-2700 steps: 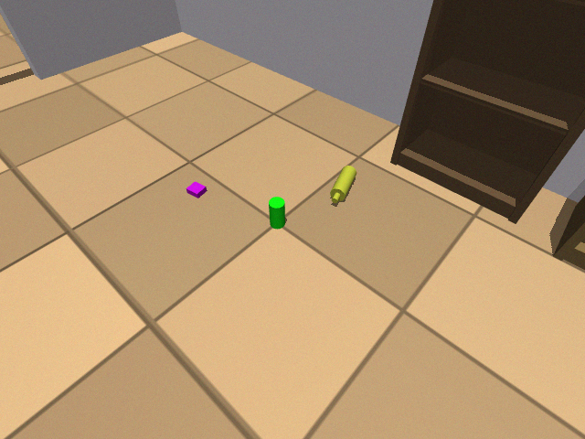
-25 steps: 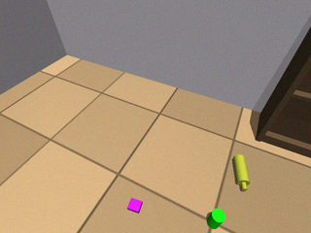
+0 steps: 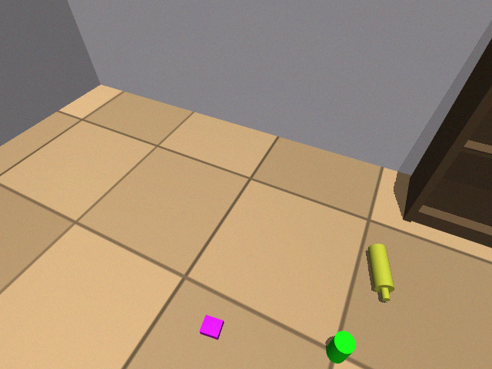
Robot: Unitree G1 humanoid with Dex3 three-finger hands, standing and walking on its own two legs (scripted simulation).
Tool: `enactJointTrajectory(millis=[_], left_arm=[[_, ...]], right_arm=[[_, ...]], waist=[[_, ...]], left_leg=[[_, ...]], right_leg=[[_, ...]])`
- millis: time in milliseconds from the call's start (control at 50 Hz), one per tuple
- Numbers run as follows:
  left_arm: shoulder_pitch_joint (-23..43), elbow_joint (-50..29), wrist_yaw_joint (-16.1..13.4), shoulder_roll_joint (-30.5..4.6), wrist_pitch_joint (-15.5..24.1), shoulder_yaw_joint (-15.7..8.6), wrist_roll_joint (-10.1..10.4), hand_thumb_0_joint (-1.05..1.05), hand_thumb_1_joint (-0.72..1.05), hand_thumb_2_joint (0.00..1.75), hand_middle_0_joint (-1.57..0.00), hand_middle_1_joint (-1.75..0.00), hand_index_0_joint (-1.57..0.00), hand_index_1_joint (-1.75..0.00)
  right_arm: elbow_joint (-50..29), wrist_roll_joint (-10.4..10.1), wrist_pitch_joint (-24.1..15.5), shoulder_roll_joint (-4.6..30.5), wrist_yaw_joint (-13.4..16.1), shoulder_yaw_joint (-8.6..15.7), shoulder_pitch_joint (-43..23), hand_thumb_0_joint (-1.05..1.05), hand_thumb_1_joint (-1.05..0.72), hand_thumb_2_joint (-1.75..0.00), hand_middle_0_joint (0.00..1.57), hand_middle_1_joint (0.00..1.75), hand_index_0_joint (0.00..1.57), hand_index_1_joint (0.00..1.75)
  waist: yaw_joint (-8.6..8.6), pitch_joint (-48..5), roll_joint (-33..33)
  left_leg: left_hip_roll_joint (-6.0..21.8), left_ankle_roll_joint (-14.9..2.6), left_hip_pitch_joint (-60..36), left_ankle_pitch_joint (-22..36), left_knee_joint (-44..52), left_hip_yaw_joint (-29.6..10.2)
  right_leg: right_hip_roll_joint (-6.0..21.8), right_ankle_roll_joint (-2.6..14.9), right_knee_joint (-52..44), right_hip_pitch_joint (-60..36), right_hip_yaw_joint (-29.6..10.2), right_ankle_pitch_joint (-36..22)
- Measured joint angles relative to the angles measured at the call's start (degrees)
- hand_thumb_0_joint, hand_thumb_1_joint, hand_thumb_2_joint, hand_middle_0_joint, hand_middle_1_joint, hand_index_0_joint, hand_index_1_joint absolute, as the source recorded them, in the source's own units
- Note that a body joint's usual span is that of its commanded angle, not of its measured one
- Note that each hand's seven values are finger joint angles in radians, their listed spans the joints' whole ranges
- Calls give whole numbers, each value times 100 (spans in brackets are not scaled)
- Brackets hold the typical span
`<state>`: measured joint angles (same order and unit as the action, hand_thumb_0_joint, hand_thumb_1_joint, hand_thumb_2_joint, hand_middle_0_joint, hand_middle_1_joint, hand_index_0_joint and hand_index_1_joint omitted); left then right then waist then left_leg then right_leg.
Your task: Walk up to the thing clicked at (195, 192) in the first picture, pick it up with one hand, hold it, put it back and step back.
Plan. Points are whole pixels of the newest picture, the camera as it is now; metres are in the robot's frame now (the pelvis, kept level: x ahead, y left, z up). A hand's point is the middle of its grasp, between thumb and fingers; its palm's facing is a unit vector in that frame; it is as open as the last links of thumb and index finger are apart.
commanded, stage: stand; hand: left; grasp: from above
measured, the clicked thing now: (211, 327) +0.43 +0.15 -0.77
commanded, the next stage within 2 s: step back in 0.80 s
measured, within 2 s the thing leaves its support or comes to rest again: neither
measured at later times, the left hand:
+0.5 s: hand out of the picture +0.07 +0.25 -0.16, palm faces +0.01 -0.94 -0.34, open 7.4 cm
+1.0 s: hand out of the picture +0.08 +0.28 -0.16, palm faces +0.01 -0.93 -0.38, open 7.4 cm
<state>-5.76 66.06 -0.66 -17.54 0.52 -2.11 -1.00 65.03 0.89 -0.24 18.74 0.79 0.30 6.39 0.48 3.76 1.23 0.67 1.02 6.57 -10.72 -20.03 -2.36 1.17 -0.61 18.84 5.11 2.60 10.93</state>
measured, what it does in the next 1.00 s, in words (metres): stands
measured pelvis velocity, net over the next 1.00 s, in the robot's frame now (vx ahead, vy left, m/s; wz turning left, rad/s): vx -0.03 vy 0.01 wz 0.00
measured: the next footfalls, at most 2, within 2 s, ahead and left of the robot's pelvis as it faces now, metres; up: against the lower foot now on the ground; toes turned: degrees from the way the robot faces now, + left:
right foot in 1.48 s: -0.09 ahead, -0.09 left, +0.00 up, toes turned -2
left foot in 1.84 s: -0.17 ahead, +0.16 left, +0.00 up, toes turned -5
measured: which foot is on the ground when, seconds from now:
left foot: down 0.00-1.00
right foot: down 0.00-1.00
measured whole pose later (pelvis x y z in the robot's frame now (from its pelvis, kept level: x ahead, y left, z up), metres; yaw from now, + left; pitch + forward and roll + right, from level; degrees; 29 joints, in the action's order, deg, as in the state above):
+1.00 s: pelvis -0.03 +0.01 -0.01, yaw +0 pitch -2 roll +0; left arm -3.5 58.5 -0.8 -20.4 -1.1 -3.8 -0.5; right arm 59.2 -0.4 2.4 22.6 -0.6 2.3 3.6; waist -0.4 9.5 0.8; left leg -1.2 -1.3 17.4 -19.2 -39.0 -2.2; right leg 2.3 -0.4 29.0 13.3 2.1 13.7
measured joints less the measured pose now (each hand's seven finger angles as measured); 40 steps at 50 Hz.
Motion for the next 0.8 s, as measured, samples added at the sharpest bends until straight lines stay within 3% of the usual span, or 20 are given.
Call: enactJointTrajectory(millis=[800], left_arm=[[-54,-24,53,-100,4,50,22,1,90,89,-20,-30,-20,-30]], right_arm=[[22,-20,1,56,-51,-24,2,1,-91,-90,21,30,20,30]], waist=[[-14,-1,-25]], left_leg=[[12,19,-67,21,116,24]], right_leg=[[-8,20,-38,-21,-22,12]])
